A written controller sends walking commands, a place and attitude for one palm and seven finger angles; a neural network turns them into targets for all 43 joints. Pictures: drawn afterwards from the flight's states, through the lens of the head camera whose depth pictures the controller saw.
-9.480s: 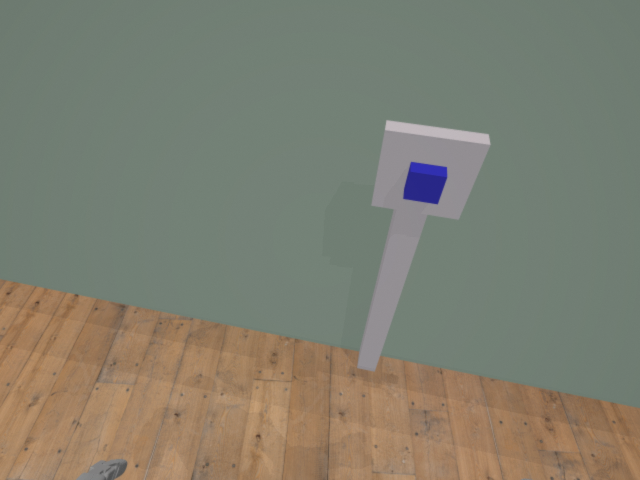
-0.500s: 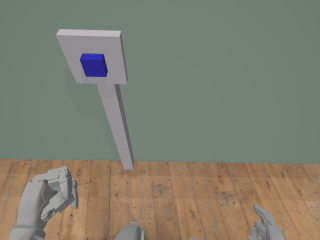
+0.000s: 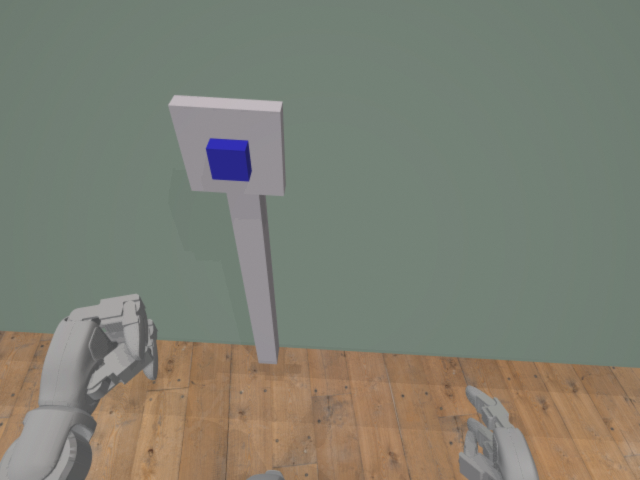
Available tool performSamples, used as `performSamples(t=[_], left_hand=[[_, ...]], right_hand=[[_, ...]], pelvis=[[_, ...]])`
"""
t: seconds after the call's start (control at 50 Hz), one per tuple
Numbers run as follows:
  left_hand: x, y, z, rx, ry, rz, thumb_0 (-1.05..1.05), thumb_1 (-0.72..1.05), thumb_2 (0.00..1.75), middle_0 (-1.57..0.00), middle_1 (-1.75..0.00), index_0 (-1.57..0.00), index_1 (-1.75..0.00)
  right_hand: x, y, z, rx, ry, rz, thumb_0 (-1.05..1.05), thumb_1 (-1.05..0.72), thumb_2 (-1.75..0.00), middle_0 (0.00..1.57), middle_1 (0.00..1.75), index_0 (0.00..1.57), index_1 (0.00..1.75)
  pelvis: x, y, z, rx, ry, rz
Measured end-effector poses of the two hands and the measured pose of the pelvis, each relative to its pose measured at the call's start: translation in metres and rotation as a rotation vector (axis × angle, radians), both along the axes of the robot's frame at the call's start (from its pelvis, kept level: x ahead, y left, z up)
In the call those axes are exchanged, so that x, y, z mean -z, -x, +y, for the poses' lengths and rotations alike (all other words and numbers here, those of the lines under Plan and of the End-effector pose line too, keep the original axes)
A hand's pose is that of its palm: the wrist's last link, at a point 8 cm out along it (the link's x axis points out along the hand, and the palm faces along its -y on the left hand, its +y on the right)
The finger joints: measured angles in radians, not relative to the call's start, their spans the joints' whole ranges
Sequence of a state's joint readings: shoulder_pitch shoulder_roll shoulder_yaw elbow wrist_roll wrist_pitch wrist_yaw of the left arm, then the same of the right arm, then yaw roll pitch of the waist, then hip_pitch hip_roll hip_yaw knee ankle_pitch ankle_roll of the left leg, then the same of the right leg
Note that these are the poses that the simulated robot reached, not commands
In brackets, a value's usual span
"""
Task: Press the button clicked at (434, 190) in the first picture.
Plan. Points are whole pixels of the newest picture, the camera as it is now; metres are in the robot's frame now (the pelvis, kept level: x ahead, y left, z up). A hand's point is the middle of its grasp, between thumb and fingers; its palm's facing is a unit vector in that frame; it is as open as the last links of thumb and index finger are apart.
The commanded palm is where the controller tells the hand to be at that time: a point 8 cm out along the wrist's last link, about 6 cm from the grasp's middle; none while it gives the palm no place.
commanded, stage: raise the hand and make a fist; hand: left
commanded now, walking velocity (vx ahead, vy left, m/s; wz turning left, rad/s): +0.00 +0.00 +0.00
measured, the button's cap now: (230, 158) +0.54 +0.19 +0.11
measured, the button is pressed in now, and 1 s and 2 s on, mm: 0 0 0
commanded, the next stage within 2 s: aim a knuckle at the button in 0.46 s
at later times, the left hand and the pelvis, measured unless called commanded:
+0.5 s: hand (179, 350) +0.23 +0.18 +0.09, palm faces +0.06 -1.00 -0.05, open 3.1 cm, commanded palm +0.21 +0.23 +0.10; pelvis +0.01 -0.03 +0.01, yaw +0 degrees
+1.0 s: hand (204, 283) +0.32 +0.17 +0.09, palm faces +0.04 -1.00 -0.02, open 3.1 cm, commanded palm +0.29 +0.23 +0.09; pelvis +0.02 -0.04 +0.01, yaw -1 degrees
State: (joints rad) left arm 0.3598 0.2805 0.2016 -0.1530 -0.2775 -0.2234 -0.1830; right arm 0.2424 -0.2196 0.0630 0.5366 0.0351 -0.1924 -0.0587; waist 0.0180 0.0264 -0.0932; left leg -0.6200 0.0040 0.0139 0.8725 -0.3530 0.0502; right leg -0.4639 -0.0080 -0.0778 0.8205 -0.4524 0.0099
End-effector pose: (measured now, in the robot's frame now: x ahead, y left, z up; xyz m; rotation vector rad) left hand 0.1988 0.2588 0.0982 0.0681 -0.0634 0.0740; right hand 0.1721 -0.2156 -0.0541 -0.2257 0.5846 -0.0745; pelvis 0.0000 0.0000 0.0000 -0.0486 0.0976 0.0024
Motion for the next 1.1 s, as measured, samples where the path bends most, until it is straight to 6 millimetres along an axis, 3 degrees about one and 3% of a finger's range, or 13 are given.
performSamples(t=[0.26, 0.64, 0.94, 1.1], left_hand=[[0.004, -0.008, -0.013, 0.023, 0.026, 0.094, 0.01, 0.9, 0.9, -1.3, -1.5, -1.3, -1.5], [0.0, -0.012, -0.035, -0.001, 0.014, 0.059, 0.01, 0.89, 0.9, -1.3, -1.5, -1.31, -1.5], [0.007, -0.085, -0.031, 0.037, 0.043, 0.07, 0.01, 0.9, 0.9, -1.3, -1.5, -1.3, -1.5], [0.014, -0.108, -0.032, 0.021, 0.051, 0.079, 0.01, 0.9, 0.9, -1.3, -1.5, -1.3, -1.5]], right_hand=[[0.0, 0.023, -0.031, 0.069, 0.017, 0.036, 0.02, -0.9, -0.9, 0.2, 0.3, 0.21, 0.3], [0.005, 0.004, -0.055, 0.053, -0.005, 0.022, 0.02, -0.91, -0.9, 0.2, 0.3, 0.21, 0.3], [0.016, 0.015, -0.075, 0.117, 0.025, 0.121, 0.02, -0.91, -0.9, 0.2, 0.3, 0.21, 0.3], [0.019, 0.027, -0.075, 0.147, 0.028, 0.18, 0.02, -0.91, -0.9, 0.2, 0.3, 0.21, 0.3]], pelvis=[[-0.009, -0.002, -0.01, 0.009, -0.014, -0.02], [-0.008, -0.008, -0.037, 0.001, -0.031, -0.013], [-0.009, -0.015, -0.04, 0.017, -0.039, 0.017], [-0.01, -0.019, -0.033, 0.029, -0.043, 0.033]])
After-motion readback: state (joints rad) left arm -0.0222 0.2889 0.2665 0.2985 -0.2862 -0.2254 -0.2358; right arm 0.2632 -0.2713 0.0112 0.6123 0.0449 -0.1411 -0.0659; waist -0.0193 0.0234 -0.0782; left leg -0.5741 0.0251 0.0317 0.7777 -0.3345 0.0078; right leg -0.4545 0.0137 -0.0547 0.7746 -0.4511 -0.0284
